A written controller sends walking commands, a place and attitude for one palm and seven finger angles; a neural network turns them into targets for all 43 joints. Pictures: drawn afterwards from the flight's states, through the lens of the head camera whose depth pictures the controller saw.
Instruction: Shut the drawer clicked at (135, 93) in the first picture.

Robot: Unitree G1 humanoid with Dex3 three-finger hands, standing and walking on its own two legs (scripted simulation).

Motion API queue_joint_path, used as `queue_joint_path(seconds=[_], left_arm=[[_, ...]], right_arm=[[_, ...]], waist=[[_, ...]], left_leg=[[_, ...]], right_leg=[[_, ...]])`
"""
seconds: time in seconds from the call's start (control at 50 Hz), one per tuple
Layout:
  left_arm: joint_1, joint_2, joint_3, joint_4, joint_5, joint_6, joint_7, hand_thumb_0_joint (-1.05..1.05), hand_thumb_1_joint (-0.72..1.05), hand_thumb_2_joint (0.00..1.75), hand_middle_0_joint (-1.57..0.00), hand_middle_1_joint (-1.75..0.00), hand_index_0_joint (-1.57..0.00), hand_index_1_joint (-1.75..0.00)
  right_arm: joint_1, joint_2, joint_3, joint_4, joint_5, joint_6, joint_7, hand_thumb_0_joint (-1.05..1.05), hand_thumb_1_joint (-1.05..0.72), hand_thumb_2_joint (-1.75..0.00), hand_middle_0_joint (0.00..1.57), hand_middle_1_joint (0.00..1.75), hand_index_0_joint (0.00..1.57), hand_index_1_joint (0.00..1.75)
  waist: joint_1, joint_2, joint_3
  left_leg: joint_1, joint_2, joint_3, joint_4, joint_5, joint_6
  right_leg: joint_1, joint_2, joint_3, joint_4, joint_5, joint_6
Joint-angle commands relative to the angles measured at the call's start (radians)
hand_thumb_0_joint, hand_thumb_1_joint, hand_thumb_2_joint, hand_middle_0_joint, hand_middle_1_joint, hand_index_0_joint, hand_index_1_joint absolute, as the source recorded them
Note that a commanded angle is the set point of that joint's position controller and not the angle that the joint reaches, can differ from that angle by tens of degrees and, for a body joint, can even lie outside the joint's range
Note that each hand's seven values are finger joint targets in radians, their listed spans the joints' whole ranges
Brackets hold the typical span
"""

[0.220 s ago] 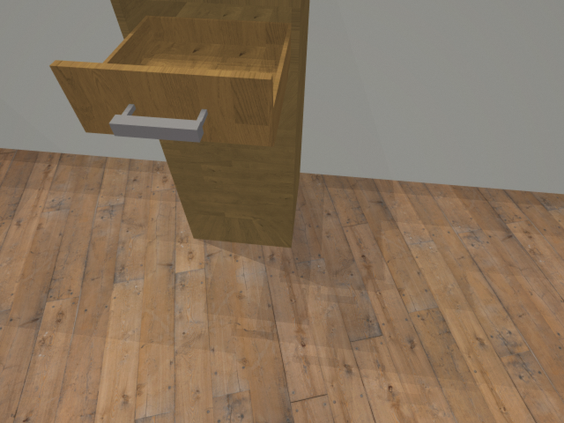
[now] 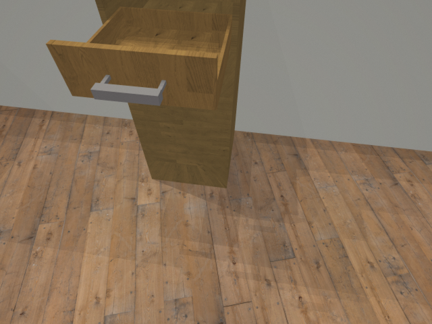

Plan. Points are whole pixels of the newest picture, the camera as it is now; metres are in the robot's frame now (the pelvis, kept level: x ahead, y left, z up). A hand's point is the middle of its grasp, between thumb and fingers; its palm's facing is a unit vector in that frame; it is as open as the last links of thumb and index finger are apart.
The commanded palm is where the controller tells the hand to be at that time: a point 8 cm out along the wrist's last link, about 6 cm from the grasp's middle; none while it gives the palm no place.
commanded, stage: turn or walk to find it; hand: left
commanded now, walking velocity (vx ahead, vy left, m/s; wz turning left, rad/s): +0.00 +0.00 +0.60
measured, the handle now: (131, 87) +0.58 +0.22 +0.11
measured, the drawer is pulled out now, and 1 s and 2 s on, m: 0.30 0.30 0.30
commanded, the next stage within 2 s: stand and wait in 0.24 s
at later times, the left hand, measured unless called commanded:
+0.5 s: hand out of the picture +0.00 +0.25 -0.18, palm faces +0.20 -0.95 -0.23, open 7.4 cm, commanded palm none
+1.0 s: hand out of the picture +0.01 +0.17 -0.18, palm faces +0.19 -0.96 -0.22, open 7.3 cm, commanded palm none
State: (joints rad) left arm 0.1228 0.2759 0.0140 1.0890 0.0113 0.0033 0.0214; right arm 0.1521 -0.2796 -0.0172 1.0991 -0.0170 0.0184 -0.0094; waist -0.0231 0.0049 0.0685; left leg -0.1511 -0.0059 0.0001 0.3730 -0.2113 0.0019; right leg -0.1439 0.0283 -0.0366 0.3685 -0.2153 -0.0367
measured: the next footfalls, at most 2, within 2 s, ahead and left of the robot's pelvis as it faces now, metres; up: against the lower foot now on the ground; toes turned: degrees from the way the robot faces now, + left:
right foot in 0.64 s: +0.05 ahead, -0.11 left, +0.00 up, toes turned +12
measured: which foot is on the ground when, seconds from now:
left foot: down 0.00-1.00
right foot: down 0.00-0.26, up 0.28-0.62, down 0.64-1.00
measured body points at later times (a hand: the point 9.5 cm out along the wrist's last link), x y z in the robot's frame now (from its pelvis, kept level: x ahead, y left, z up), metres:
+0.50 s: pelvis -0.01 +0.03 +0.00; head +0.04 +0.07 +0.44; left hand -0.01 +0.30 -0.16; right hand +0.07 -0.19 -0.15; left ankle -0.01 +0.13 -0.75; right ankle -0.01 -0.13 -0.69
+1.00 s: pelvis +0.02 -0.02 +0.00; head +0.05 -0.02 +0.45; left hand +0.01 +0.22 -0.16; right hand +0.07 -0.24 -0.17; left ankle -0.01 +0.13 -0.75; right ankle +0.01 -0.12 -0.75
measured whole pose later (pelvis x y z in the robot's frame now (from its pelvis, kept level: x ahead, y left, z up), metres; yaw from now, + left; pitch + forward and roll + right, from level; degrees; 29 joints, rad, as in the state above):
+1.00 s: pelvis +0.02 -0.02 +0.00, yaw +11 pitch -1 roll +0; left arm 0.22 0.17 0.01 1.10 0.01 0.00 0.03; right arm 0.23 -0.17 -0.03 1.12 -0.01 0.01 -0.02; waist -0.02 0.01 0.06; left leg -0.17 0.04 0.00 0.41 -0.23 -0.04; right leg -0.14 0.02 0.00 0.43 -0.27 -0.02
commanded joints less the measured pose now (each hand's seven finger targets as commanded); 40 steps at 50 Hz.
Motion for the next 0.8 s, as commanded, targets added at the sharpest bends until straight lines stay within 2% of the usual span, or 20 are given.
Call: queue_joint_path(seconds=[0.0, 0.04, 0.1, 0.16, 0.2, 0.22, 0.24, 0.26, 0.3, 0.36, 0.42, 0.5, 0.56, 0.58, 0.62, 0.64, 0.66, 0.68, 0.72, 0.78], left_arm=[[0.058, 0.159, 0.043, -0.063, -0.003, 0.003, 0.015, 0.0, 0.9, 0.9, -0.2, -0.3, -0.2, -0.3], [0.066, 0.175, 0.055, -0.082, -0.001, 0.006, 0.018, 0.0, 0.9, 0.9, -0.2, -0.3, -0.2, -0.3], [0.052, 0.176, 0.064, -0.115, 0.01, 0.008, 0.024, 0.0, 0.9, 0.9, -0.2, -0.3, -0.2, -0.3], [0.017, 0.173, 0.073, -0.141, 0.013, 0.005, 0.023, 0.0, 0.9, 0.9, -0.2, -0.3, -0.2, -0.3], [0.009, 0.163, 0.073, -0.156, 0.0, 0.009, 0.014, 0.0, 0.9, 0.9, -0.2, -0.3, -0.2, -0.3], [0.032, 0.116, 0.068, -0.175, -0.006, 0.021, 0.009, 0.0, 0.9, 0.9, -0.2, -0.3, -0.2, -0.3], [0.024, 0.066, 0.054, -0.197, -0.01, 0.028, 0.006, 0.0, 0.9, 0.9, -0.2, -0.3, -0.2, -0.3], [0.002, 0.085, 0.054, -0.2, 0.0, 0.033, 0.009, 0.0, 0.9, 0.9, -0.2, -0.3, -0.2, -0.3], [0.013, 0.074, 0.064, -0.18, 0.006, 0.039, 0.005, 0.0, 0.9, 0.9, -0.2, -0.3, -0.2, -0.3], [0.043, 0.049, 0.058, -0.157, 0.007, 0.03, -0.004, 0.0, 0.9, 0.9, -0.2, -0.3, -0.2, -0.3], [0.076, 0.027, 0.043, -0.144, 0.005, 0.023, -0.003, 0.0, 0.9, 0.9, -0.2, -0.3, -0.2, -0.3], [0.067, 0.011, 0.029, -0.135, 0.005, 0.021, -0.003, 0.0, 0.9, 0.9, -0.2, -0.3, -0.2, -0.3], [0.144, 0.021, 0.031, -0.097, 0.002, 0.013, 0.001, 0.0, 0.9, 0.9, -0.2, -0.3, -0.2, -0.3], [0.172, 0.047, 0.033, -0.081, 0.005, 0.005, 0.005, 0.0, 0.9, 0.9, -0.2, -0.3, -0.2, -0.3], [0.14, 0.107, 0.034, -0.069, 0.006, -0.01, 0.01, 0.0, 0.9, 0.9, -0.2, -0.3, -0.2, -0.3], [0.101, 0.112, 0.029, -0.075, 0.005, -0.008, 0.007, 0.0, 0.9, 0.9, -0.2, -0.3, -0.2, -0.3], [0.088, 0.109, 0.029, -0.077, 0.004, -0.003, 0.006, 0.0, 0.9, 0.9, -0.2, -0.3, -0.2, -0.3], [0.108, 0.078, 0.026, -0.063, 0.002, -0.013, 0.009, 0.0, 0.9, 0.9, -0.2, -0.3, -0.2, -0.3], [0.127, 0.061, 0.019, -0.049, -0.003, -0.017, 0.014, 0.0, 0.9, 0.9, -0.2, -0.3, -0.2, -0.3], [0.129, 0.051, 0.019, -0.041, -0.003, -0.018, 0.016, 0.0, 0.9, 0.9, -0.2, -0.3, -0.2, -0.3]], right_arm=[[0.019, -0.101, -0.03, -0.069, 0.006, 0.007, -0.004, 0.0, -0.9, -0.9, 0.2, 0.3, 0.2, 0.3], [0.027, -0.095, -0.04, -0.085, 0.009, 0.014, -0.003, 0.0, -0.9, -0.9, 0.2, 0.3, 0.2, 0.3], [0.033, -0.072, -0.052, -0.114, 0.011, 0.028, -0.003, 0.0, -0.9, -0.9, 0.2, 0.3, 0.2, 0.3], [0.057, -0.044, -0.054, -0.13, 0.018, 0.031, 0.007, 0.0, -0.9, -0.9, 0.2, 0.3, 0.2, 0.3], [0.132, -0.05, -0.053, -0.112, 0.01, 0.022, 0.008, 0.0, -0.9, -0.9, 0.2, 0.3, 0.2, 0.3], [0.172, -0.11, -0.062, -0.114, -0.003, 0.013, 0.006, 0.0, -0.9, -0.9, 0.2, 0.3, 0.2, 0.3], [0.184, -0.179, -0.08, -0.118, -0.014, 0.013, -0.007, 0.0, -0.9, -0.9, 0.2, 0.3, 0.2, 0.3], [0.195, -0.179, -0.078, -0.11, -0.014, 0.014, -0.011, 0.0, -0.9, -0.9, 0.2, 0.3, 0.2, 0.3], [0.119, -0.138, -0.068, -0.143, -0.015, 0.003, -0.019, 0.0, -0.9, -0.9, 0.2, 0.3, 0.2, 0.3], [0.108, -0.087, -0.054, -0.137, -0.008, -0.014, -0.03, 0.0, -0.9, -0.9, 0.2, 0.3, 0.2, 0.3], [0.124, -0.077, -0.051, -0.121, -0.005, -0.021, -0.035, 0.0, -0.9, -0.9, 0.2, 0.3, 0.2, 0.3], [0.142, -0.066, -0.053, -0.098, -0.006, -0.015, -0.031, 0.0, -0.9, -0.9, 0.2, 0.3, 0.2, 0.3], [0.117, -0.055, -0.05, -0.088, 0.003, -0.018, -0.027, 0.0, -0.9, -0.9, 0.2, 0.3, 0.2, 0.3], [0.112, -0.036, -0.047, -0.089, 0.011, -0.018, -0.024, 0.0, -0.9, -0.9, 0.2, 0.3, 0.2, 0.3], [0.107, 0.018, -0.033, -0.099, 0.019, -0.011, -0.013, 0.0, -0.9, -0.9, 0.2, 0.3, 0.2, 0.3], [0.132, 0.021, -0.031, -0.084, 0.013, -0.01, -0.008, 0.0, -0.9, -0.9, 0.2, 0.3, 0.2, 0.3], [0.138, 0.015, -0.035, -0.07, 0.009, -0.013, -0.004, 0.0, -0.9, -0.9, 0.2, 0.3, 0.2, 0.3], [0.126, 0.013, -0.032, -0.06, 0.006, -0.015, -0.011, 0.0, -0.9, -0.9, 0.2, 0.3, 0.2, 0.3], [0.116, -0.009, -0.036, -0.058, 0.011, -0.017, -0.015, 0.0, -0.9, -0.9, 0.2, 0.3, 0.2, 0.3], [0.116, 0.002, -0.031, -0.037, 0.009, -0.015, -0.016, 0.0, -0.9, -0.9, 0.2, 0.3, 0.2, 0.3]], waist=[[0.026, -0.023, -0.067], [0.026, -0.082, -0.093], [0.023, -0.158, -0.071], [-0.005, -0.142, -0.054], [-0.042, -0.062, -0.066], [-0.048, 0.165, -0.069], [-0.044, 0.338, -0.049], [-0.05, 0.221, -0.051], [-0.011, 0.156, -0.041], [0.013, 0.073, -0.058], [0.013, 0.104, -0.137], [-0.007, 0.154, -0.109], [0.029, 0.128, -0.104], [0.036, 0.063, -0.102], [0.006, -0.123, -0.038], [-0.017, -0.091, -0.021], [-0.018, 0.039, -0.017], [-0.006, -0.055, -0.069], [0.004, -0.112, -0.076], [0.002, -0.065, -0.026]], left_leg=[[-0.1, 0.092, -0.104, 0.059, 0.186, 0.008], [-0.128, 0.054, -0.07, 0.176, 0.13, -0.005], [-0.212, 0.033, -0.011, 0.437, -0.299, -0.021], [-0.17, 0.076, 0.003, 0.333, -0.284, -0.03], [-0.015, 0.071, 0.01, 0.115, 0.011, -0.022], [0.035, 0.197, -0.227, -0.011, 0.226, 0.048], [0.037, 0.382, -0.481, -0.115, 0.399, 0.174], [-0.009, 0.407, -0.456, -0.097, 0.307, 0.225], [-0.075, 0.327, -0.39, -0.139, 0.015, 0.18], [0.003, 0.259, -0.284, -0.122, 0.149, 0.142], [0.103, 0.241, -0.21, -0.079, 0.306, 0.151], [0.066, 0.226, -0.184, -0.079, 0.292, 0.137], [-0.005, 0.186, -0.145, -0.028, 0.279, 0.094], [-0.061, 0.147, -0.12, 0.014, 0.178, 0.054], [-0.083, 0.045, -0.033, 0.064, -0.047, -0.012], [-0.018, 0.033, -0.03, 0.057, -0.025, -0.013], [0.028, 0.047, -0.047, 0.018, 0.071, -0.002], [0.039, 0.089, -0.064, 0.034, 0.161, 0.003], [0.025, 0.091, -0.056, 0.037, 0.166, 0.002], [0.016, 0.088, -0.047, 0.014, 0.135, -0.005]], right_leg=[[0.061, -0.205, 0.105, 0.01, 0.242, -0.026], [0.076, -0.277, 0.135, -0.003, 0.272, -0.075], [0.079, -0.397, 0.166, -0.029, 0.435, -0.18], [0.058, -0.391, 0.087, 0.039, 0.535, -0.149], [-0.045, -0.335, 0.001, 0.179, 0.419, -0.064], [-0.19, -0.199, -0.08, 0.369, 0.11, 0.028], [-0.333, -0.075, -0.063, 0.559, -0.407, 0.087], [-0.304, -0.092, 0.056, 0.653, -0.404, 0.065], [-0.325, -0.098, 0.089, 0.718, -0.289, 0.058], [-0.355, -0.087, 0.09, 0.694, -0.177, 0.071], [-0.319, -0.082, 0.059, 0.558, -0.198, 0.08], [-0.211, -0.062, 0.014, 0.34, -0.221, 0.071], [-0.058, -0.053, 0.01, 0.097, -0.049, 0.059], [0.009, -0.08, 0.062, 0.006, 0.036, 0.049], [-0.072, -0.252, 0.232, -0.081, 0.042, -0.026], [-0.149, -0.259, 0.221, -0.078, -0.02, -0.046], [-0.173, -0.212, 0.177, -0.035, -0.021, -0.021], [-0.114, -0.144, 0.143, 0.006, 0.107, 0.001], [-0.056, -0.152, 0.13, -0.007, 0.183, 0.008], [-0.073, -0.145, 0.141, -0.029, 0.158, 0.004]])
